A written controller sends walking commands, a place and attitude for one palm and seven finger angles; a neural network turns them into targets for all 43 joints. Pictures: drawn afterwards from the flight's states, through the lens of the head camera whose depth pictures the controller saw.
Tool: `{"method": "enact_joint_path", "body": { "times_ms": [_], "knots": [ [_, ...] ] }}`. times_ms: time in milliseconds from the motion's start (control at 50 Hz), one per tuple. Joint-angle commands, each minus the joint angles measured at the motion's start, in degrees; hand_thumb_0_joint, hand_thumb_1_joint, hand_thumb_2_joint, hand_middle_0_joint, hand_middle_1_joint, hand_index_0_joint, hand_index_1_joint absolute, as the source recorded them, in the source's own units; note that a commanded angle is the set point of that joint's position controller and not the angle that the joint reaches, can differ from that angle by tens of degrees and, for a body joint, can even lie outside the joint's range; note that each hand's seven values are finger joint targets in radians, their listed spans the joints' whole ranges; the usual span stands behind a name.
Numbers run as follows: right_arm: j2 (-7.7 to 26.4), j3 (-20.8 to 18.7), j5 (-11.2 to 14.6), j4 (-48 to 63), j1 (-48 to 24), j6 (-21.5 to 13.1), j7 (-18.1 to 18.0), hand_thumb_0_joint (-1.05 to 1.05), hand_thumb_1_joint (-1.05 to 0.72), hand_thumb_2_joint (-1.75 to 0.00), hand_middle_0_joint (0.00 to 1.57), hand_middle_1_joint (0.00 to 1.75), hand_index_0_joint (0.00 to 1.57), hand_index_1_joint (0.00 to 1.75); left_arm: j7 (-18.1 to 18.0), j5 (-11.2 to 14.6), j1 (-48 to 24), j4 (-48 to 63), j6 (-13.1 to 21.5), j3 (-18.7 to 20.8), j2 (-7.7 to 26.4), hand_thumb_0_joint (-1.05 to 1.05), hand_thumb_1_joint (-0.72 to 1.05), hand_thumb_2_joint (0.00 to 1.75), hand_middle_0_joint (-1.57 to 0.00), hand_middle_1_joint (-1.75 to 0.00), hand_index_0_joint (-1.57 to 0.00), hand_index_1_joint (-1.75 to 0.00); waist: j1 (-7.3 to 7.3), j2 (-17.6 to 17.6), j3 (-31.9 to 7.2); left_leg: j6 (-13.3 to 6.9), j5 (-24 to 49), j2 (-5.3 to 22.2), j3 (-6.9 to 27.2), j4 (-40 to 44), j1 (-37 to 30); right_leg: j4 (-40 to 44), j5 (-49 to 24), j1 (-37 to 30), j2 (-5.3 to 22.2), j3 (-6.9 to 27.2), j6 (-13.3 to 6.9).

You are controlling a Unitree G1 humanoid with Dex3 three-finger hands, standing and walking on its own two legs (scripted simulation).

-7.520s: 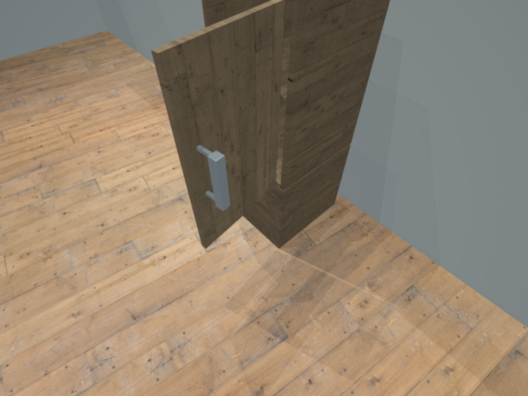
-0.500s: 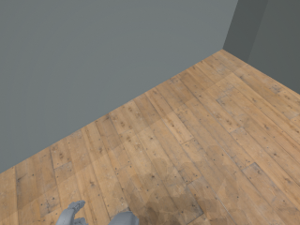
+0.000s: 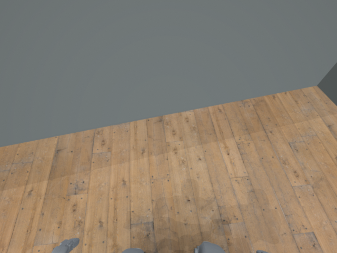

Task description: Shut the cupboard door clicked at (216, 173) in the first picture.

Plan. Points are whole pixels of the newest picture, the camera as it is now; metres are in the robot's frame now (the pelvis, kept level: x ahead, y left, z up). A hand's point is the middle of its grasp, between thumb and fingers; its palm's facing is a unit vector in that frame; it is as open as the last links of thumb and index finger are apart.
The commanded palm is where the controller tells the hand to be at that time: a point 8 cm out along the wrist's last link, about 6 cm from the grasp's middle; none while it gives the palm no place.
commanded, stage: walk to a spot facing it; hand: left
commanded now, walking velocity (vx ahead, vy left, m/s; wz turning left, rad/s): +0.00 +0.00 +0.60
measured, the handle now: out of the picture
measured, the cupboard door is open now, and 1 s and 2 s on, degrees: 98 98 98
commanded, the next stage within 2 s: none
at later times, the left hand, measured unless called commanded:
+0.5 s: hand out of the picture -0.01 +0.19 -0.19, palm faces +0.36 -0.91 -0.19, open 7.4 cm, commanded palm none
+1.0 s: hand out of the picture +0.03 +0.18 -0.14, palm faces +0.55 -0.79 -0.27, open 7.4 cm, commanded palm none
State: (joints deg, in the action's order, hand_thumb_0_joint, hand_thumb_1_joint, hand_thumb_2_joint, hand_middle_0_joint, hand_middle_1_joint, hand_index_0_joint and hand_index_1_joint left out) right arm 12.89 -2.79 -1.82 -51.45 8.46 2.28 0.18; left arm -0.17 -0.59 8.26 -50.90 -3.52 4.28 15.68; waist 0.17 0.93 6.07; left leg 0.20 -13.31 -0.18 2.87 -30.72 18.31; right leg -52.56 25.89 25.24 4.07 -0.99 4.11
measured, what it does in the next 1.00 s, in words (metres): steps on the spot, turning left: right foot, then left foot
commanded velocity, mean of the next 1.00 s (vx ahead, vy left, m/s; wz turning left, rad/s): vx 0.02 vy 0.00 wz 0.60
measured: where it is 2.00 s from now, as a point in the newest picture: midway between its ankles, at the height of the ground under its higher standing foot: (130, 243)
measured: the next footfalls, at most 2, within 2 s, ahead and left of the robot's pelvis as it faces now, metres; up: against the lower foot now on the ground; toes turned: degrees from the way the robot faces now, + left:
right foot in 0.10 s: +0.05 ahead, -0.15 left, +0.00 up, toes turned +1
left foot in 0.46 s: +0.01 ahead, +0.09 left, +0.00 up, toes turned +23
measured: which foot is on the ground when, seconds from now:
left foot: down 0.00-0.10, up 0.12-0.44, down 0.46-0.90, up 0.92-1.00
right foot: up 0.00-0.08, down 0.10-0.46, up 0.48-0.88, down 0.90-1.00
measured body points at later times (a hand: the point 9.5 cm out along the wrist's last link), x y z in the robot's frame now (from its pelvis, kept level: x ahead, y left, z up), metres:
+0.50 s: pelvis +0.01 -0.01 -0.01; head +0.05 +0.04 +0.43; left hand -0.03 +0.24 -0.17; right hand +0.21 -0.22 -0.13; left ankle -0.03 +0.08 -0.74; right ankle +0.01 -0.15 -0.72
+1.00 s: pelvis +0.04 -0.05 +0.00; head +0.08 -0.04 +0.45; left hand +0.00 +0.22 -0.12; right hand +0.23 -0.24 -0.15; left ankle -0.05 +0.04 -0.67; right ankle +0.09 -0.16 -0.73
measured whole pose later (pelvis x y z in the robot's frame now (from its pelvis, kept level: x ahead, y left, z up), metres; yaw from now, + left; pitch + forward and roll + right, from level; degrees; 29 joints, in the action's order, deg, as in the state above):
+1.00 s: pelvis +0.04 -0.05 +0.00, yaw +36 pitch +0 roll +0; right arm 14.8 -5.2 -1.1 -54.2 11.1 4.5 0.8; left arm -0.9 -0.8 7.4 -48.5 -0.8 1.9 11.7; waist 2.6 -1.9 5.5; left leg 2.8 -26.9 -2.4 3.2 -60.5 27.6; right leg -30.9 18.6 12.7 3.0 -4.8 0.1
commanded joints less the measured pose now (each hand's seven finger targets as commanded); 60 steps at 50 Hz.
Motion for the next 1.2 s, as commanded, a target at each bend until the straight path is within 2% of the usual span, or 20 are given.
{"method": "enact_joint_path", "body": {
  "times_ms": [0, 40, 80, 100, 140, 200, 320, 400, 420, 440, 480, 560, 740, 820, 840, 860, 880, 900, 960, 1180],
  "knots": [
    [13.34, -4.05, 0.21, 4.18, -1.18, -0.21, -0.48, 0.0, -0.9, -0.9, 0.2, 0.3, 0.2, 0.3, -0.31, 0.05, 2.54, 4.19, 2.04, 0.38, 2.76, 0.0, 0.9, 0.9, -0.2, -0.3, -0.2, -0.3, -0.04, -10.4, -8.43, -7.85, 10.03, 11.43, 14.11, 8.35, -0.64, 12.88, -3.19, -9.51, -3.14, -1.73, -0.41],
    [11.55, -3.98, 0.89, 5.38, -3.57, 0.0, -0.28, 0.0, -0.9, -0.9, 0.2, 0.3, 0.2, 0.3, -0.64, -0.06, 8.12, 3.26, 2.87, 1.21, 4.98, 0.0, 0.9, 0.9, -0.2, -0.3, -0.2, -0.3, -3.13, -4.74, -9.51, -4.4, 3.49, 7.09, 12.39, 2.03, 7.45, 27.83, -11.24, -21.87, -1.35, -0.41, -0.87],
    [6.94, -3.44, 1.27, 7.54, -5.21, 0.03, 0.39, 0.0, -0.9, -0.9, 0.2, 0.3, 0.2, 0.3, -1.46, -1.27, 8.92, 3.96, 3.44, 2.42, 13.4, 0.0, 0.9, 0.9, -0.2, -0.3, -0.2, -0.3, -4.64, 18.96, -7.08, 2.38, -22.21, -3.52, -0.91, -25.88, 18.13, 41.46, -8.47, -20.05, 24.26, 24.96, -10.91],
    [8.82, -3.76, 0.83, 7.1, -4.34, 0.35, 0.77, 0.0, -0.9, -0.9, 0.2, 0.3, 0.2, 0.3, -1.59, -0.89, 5.71, 4.94, 3.44, 1.61, 11.39, 0.0, 0.9, 0.9, -0.2, -0.3, -0.2, -0.3, -2.58, 12.97, -5.38, 1.63, -19.92, -0.29, 1.92, -34.45, 16.26, 40.33, -8.09, -13.8, 23.21, 20.36, -12.87],
    [8.2, -4.17, 0.56, 4.11, -2.16, 1.33, 1.3, 0.0, -0.9, -0.9, 0.2, 0.3, 0.2, 0.3, -1.54, -0.7, 0.01, 6.28, 3.64, 0.75, 7.29, 0.0, 0.9, 0.9, -0.2, -0.3, -0.2, -0.3, 0.69, 13.19, -3.35, 2.61, -12.61, 1.53, 0.32, -41.21, 15.53, 38.63, -10.63, -10.65, 16.41, 11.58, -10.87],
    [5.64, -3.08, 0.92, 3.73, -2.22, 1.33, 1.91, 0.0, -0.9, -0.9, 0.2, 0.3, 0.2, 0.3, -1.49, -0.76, 1.08, 6.04, 4.08, 0.3, 5.7, 0.0, 0.9, 0.9, -0.2, -0.3, -0.2, -0.3, 0.63, 10.65, -5.43, 4.06, -10.59, 1.88, -3.45, -33.54, 13.89, 34.4, -27.37, -16.51, 13.31, 0.77, -9.84],
    [3.92, -1.71, 1.41, 4.78, -6.58, 0.38, 1.89, 0.0, -0.9, -0.9, 0.2, 0.3, 0.2, 0.3, -1.56, -1.18, 8.37, 2.95, 4.13, 1.51, 8.83, 0.0, 0.9, 0.9, -0.2, -0.3, -0.2, -0.3, -3.34, 10.69, -8.91, 3.79, -13.49, 1.05, -8.29, -13.72, 8.68, 27.98, -43.45, -25.95, 16.88, -1.94, -11.01],
    [6.4, -2.22, 1.19, 3.26, 0.2, -0.53, 1.56, 0.0, -0.9, -0.9, 0.2, 0.3, 0.2, 0.3, -0.91, -0.36, 5.73, 3.05, 3.67, 2.0, 8.82, 0.0, 0.9, 0.9, -0.2, -0.3, -0.2, -0.3, 0.85, 6.27, -10.67, 1.88, 1.19, 0.63, -8.37, 4.27, -6.87, 17.64, -36.87, -17.38, 15.48, -7.45, -5.78],
    [11.11, -3.44, 0.79, 2.45, 4.25, -1.02, 1.24, 0.0, -0.9, -0.9, 0.2, 0.3, 0.2, 0.3, -0.65, 0.03, 5.14, 4.13, 3.33, 1.69, 6.83, 0.0, 0.9, 0.9, -0.2, -0.3, -0.2, -0.3, 3.22, -4.74, -13.49, -1.85, 13.56, 8.65, 2.36, 7.38, -17.23, 7.26, -23.51, -6.75, 11.14, -10.26, -2.06],
    [17.31, -5.08, 0.47, 2.01, 8.8, -1.06, 0.63, 0.0, -0.9, -0.9, 0.2, 0.3, 0.2, 0.3, -0.38, 0.26, 1.84, 6.81, 2.99, 0.25, 2.5, 0.0, 0.9, 0.9, -0.2, -0.3, -0.2, -0.3, 5.92, -19.64, -13.2, -10.92, 35.48, 23.62, 22.18, 9.71, -21.78, -5.7, 12.21, 8.87, 3.15, -8.92, 1.74],
    [16.01, -4.33, 0.48, 1.03, 9.61, -1.01, -0.52, 0.0, -0.9, -0.9, 0.2, 0.3, 0.2, 0.3, -0.71, -0.4, -3.11, 7.76, 2.07, 0.29, 3.91, 0.0, 0.9, 0.9, -0.2, -0.3, -0.2, -0.3, 5.4, -9.4, -11.05, -14.22, 34.22, 23.1, 18.61, 9.04, -17.65, -13.66, 8.39, 11.12, 3.91, -0.36, 0.38],
    [11.73, -2.87, 0.68, 2.87, 2.2, -1.7, -1.51, 0.0, -0.9, -0.9, 0.2, 0.3, 0.2, 0.3, -0.27, -0.44, -0.05, 4.0, 1.58, 0.65, 3.66, 0.0, 0.9, 0.9, -0.2, -0.3, -0.2, -0.3, 1.13, -10.04, -9.69, -8.96, 30.63, 13.9, 9.86, 9.01, -12.66, -14.26, -2.7, 7.7, 2.44, 1.56, 0.89],
    [12.38, -3.7, 0.2, 2.24, 3.01, -1.08, -0.86, 0.0, -0.9, -0.9, 0.2, 0.3, 0.2, 0.3, -0.47, 0.0, -3.31, 5.96, 1.74, 0.14, 2.81, 0.0, 0.9, 0.9, -0.2, -0.3, -0.2, -0.3, 1.61, -9.22, -8.73, -9.28, 21.41, 12.16, 15.1, 9.18, -8.39, 5.07, -1.33, -0.87, -1.6, 0.28, 0.65],
    [12.06, -4.16, 0.69, 3.03, 0.78, -0.66, -0.78, 0.0, -0.9, -0.9, 0.2, 0.3, 0.2, 0.3, -0.73, 0.39, 1.41, 5.18, 2.66, 0.36, 3.41, 0.0, 0.9, 0.9, -0.2, -0.3, -0.2, -0.3, -0.71, -10.05, -10.81, -7.05, 22.6, 9.45, 16.81, 4.37, -3.09, 21.18, -8.86, -14.16, -3.96, -0.59, -0.17],
    [10.9, -4.08, 1.16, 3.54, -0.27, -0.69, -0.64, 0.0, -0.9, -0.9, 0.2, 0.3, 0.2, 0.3, -0.98, 0.3, 4.58, 4.55, 3.3, 0.83, 4.95, 0.0, 0.9, 0.9, -0.2, -0.3, -0.2, -0.3, -2.52, -6.84, -11.96, -4.65, 16.45, 7.05, 15.51, 0.99, 1.4, 29.83, -15.05, -22.09, -1.67, 1.0, -0.48],
    [7.45, -3.68, 1.8, 4.32, 0.19, -0.77, -0.17, 0.0, -0.9, -0.9, 0.2, 0.3, 0.2, 0.3, -1.53, -0.58, 7.03, 4.1, 3.95, 1.89, 9.81, 0.0, 0.9, 0.9, -0.2, -0.3, -0.2, -0.3, -3.48, 6.54, -13.32, -0.58, -0.06, 1.11, 8.89, -8.31, 12.37, 35.79, -17.78, -32.16, 10.42, 12.32, -3.81],
    [6.47, -3.45, 1.59, 5.65, -0.87, -0.77, -0.08, 0.0, -0.9, -0.9, 0.2, 0.3, 0.2, 0.3, -1.74, -1.04, 7.31, 4.28, 3.95, 2.25, 13.11, 0.0, 0.9, 0.9, -0.2, -0.3, -0.2, -0.3, -4.06, 16.81, -11.41, 2.93, -23.03, -4.65, -0.54, -22.92, 17.35, 36.61, -26.9, -28.66, 24.15, 22.84, -11.07],
    [8.16, -3.72, 1.04, 5.15, -0.57, -0.36, 0.19, 0.0, -0.9, -0.9, 0.2, 0.3, 0.2, 0.3, -1.86, -0.71, 6.06, 4.52, 3.93, 1.55, 11.78, 0.0, 0.9, 0.9, -0.2, -0.3, -0.2, -0.3, -2.92, 11.6, -9.81, 2.34, -22.59, -1.31, 1.76, -33.06, 15.71, 35.29, -29.26, -21.86, 24.41, 19.09, -13.86],
    [7.19, -3.81, 0.82, 2.26, 1.11, 1.21, 1.14, 0.0, -0.9, -0.9, 0.2, 0.3, 0.2, 0.3, -1.77, -0.3, -1.02, 6.24, 3.74, 0.26, 6.13, 0.0, 0.9, 0.9, -0.2, -0.3, -0.2, -0.3, 1.0, 12.21, -5.74, 3.75, -12.19, 1.88, -0.58, -40.54, 16.06, 34.81, -28.11, -18.24, 14.91, 5.43, -10.66],
    [3.75, -1.52, 0.7, 5.48, -10.03, -1.34, 3.48, 0.0, -0.9, -0.9, 0.2, 0.3, 0.2, 0.3, -0.05, -1.26, 10.63, -0.66, 6.3, 1.83, 8.83, 0.0, 0.9, 0.9, -0.2, -0.3, -0.2, -0.3, -4.18, 9.77, -4.15, 2.53, -11.16, 3.07, -9.22, -11.66, 12.28, 36.29, -19.99, -26.54, 19.15, -2.41, -9.8]
  ]
}}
